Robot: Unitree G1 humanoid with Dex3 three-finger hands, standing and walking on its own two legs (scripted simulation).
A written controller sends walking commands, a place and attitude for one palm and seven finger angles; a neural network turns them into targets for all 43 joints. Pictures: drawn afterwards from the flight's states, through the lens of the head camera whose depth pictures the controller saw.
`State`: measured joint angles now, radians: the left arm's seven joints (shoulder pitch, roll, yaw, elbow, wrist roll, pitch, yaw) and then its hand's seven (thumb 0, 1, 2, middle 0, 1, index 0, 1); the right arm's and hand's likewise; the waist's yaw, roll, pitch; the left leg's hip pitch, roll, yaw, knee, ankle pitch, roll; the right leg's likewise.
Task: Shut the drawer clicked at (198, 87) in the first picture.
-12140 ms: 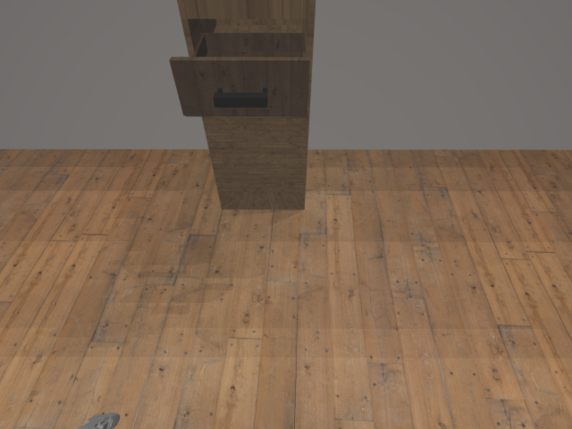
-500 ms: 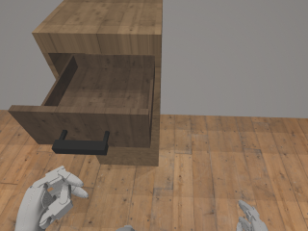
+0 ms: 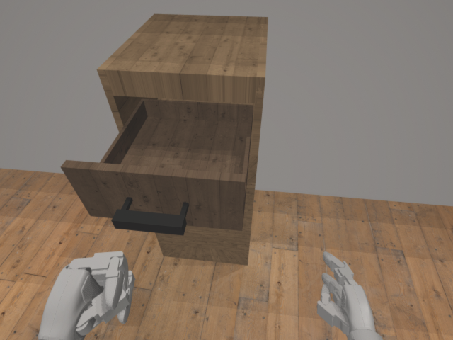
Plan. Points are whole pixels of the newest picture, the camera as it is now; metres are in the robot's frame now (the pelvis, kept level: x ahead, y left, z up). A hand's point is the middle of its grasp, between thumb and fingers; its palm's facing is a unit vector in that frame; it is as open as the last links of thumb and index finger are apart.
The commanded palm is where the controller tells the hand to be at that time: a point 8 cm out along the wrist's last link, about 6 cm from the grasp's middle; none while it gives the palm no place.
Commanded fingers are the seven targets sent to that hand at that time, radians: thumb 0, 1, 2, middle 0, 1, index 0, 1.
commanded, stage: raise the hand and make a fist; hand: left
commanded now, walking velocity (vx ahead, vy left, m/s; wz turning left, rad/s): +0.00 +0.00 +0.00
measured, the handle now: (153, 213) +0.34 +0.19 +0.04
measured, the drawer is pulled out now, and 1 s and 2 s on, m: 0.26 0.26 0.26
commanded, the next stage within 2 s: bring the fist close to the handle in 0.50 s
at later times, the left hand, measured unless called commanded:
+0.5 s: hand (124, 292) +0.15 +0.15 +0.13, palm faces +0.04 -0.99 -0.11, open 3.3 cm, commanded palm +0.10 +0.21 +0.14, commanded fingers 0.00 0.90 0.90 -1.40 -1.60 -1.40 -1.60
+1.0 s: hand (129, 284) +0.17 +0.16 +0.10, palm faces +0.03 -1.00 -0.07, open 3.3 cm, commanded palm +0.15 +0.22 +0.10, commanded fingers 0.00 0.90 0.90 -1.40 -1.60 -1.40 -1.60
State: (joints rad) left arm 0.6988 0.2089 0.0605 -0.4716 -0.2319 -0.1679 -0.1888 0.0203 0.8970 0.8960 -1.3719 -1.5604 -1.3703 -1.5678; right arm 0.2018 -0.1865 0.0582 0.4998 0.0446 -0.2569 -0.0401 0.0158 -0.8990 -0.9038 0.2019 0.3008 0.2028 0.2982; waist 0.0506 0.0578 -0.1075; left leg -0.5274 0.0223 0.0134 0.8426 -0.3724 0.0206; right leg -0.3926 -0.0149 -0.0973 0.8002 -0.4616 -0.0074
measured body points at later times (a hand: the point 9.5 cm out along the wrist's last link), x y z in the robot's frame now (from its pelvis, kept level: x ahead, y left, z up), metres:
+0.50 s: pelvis +0.00 -0.03 +0.01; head -0.02 -0.05 +0.46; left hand +0.14 +0.20 +0.14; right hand +0.19 -0.25 -0.04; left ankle +0.04 +0.10 -0.70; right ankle -0.03 -0.11 -0.70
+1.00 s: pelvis +0.01 -0.03 +0.01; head +0.01 -0.04 +0.46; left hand +0.17 +0.21 +0.10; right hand +0.20 -0.26 -0.05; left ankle +0.04 +0.10 -0.70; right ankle -0.03 -0.11 -0.70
